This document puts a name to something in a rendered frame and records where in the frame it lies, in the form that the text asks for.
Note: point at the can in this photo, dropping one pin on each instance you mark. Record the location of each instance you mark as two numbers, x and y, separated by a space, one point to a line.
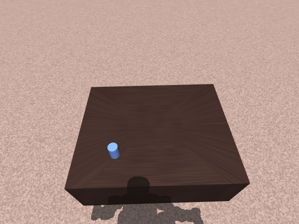
113 150

